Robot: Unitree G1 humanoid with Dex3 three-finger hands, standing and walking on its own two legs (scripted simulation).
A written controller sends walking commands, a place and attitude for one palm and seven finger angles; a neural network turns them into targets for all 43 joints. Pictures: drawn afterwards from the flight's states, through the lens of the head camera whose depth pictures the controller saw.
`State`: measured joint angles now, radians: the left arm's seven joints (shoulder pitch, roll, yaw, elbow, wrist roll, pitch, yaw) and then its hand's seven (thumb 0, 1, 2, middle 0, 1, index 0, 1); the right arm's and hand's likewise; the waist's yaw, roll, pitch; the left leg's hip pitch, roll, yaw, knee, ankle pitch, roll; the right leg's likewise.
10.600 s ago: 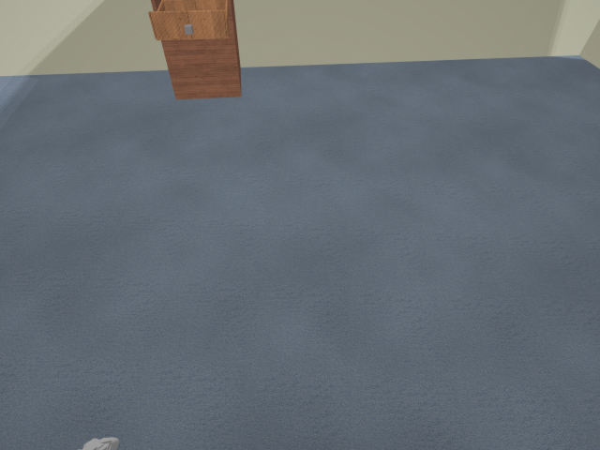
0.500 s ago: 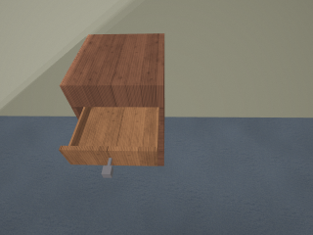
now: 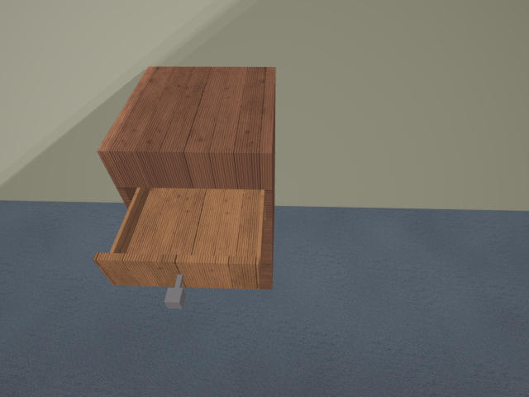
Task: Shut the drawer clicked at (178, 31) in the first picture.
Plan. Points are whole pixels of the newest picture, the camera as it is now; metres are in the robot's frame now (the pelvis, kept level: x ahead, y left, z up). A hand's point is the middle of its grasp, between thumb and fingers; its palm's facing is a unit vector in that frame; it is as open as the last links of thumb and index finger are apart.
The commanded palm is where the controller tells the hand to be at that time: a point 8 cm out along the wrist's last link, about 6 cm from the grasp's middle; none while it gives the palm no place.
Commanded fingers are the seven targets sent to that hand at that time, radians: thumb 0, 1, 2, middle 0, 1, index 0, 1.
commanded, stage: look again from close up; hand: left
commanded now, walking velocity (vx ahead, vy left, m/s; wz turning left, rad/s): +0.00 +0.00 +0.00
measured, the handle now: (177, 290) +0.39 +0.24 -0.24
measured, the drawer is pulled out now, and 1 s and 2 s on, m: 0.23 0.23 0.23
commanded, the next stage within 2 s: raise the hand and make a fist in 0.54 s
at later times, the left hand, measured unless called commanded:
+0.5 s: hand out of the picture -0.02 +0.17 -0.17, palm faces +0.02 -0.98 -0.19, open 7.4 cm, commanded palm none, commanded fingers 0.00 0.90 0.90 -0.20 -0.30 -0.20 -0.30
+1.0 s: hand (182, 383) +0.16 +0.13 -0.05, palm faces -0.07 -1.00 +0.06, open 6.3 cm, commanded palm +0.10 +0.22 -0.09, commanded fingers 0.00 0.90 0.90 -0.58 -0.71 -0.58 -0.71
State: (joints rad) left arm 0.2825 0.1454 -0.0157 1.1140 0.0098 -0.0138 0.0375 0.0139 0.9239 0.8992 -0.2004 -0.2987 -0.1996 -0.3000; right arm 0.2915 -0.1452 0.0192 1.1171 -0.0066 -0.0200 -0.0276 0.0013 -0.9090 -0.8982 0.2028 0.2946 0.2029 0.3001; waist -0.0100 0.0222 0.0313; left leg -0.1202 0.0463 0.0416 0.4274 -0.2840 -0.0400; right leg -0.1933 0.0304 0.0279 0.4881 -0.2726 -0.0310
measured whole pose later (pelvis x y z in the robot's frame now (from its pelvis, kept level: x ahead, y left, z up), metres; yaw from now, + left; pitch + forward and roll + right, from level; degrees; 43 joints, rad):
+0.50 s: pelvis -0.01 +0.00 +0.00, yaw +0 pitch -1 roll +1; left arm 0.31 0.13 -0.02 1.12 0.01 -0.01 0.03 0.01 0.92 0.90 -0.20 -0.30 -0.20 -0.30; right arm 0.32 -0.14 0.02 1.14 -0.01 -0.02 -0.03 0.00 -0.91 -0.90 0.20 0.29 0.20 0.30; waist -0.01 0.01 0.04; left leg -0.12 0.04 0.04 0.42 -0.27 -0.04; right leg -0.19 0.03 0.03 0.47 -0.25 -0.03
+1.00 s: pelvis -0.05 +0.01 -0.09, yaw +3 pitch +13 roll +1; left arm 0.33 0.07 -0.03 0.17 -0.15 -0.59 -0.24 0.02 0.93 0.90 -0.39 -0.51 -0.39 -0.51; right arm 0.13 -0.29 -0.10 0.52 0.00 -0.31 0.01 0.01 -0.91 -0.90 0.20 0.29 0.20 0.30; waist 0.00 -0.05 -0.17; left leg -0.84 -0.01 0.01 1.14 -0.52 -0.01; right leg -0.88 -0.03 0.00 1.16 -0.50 -0.01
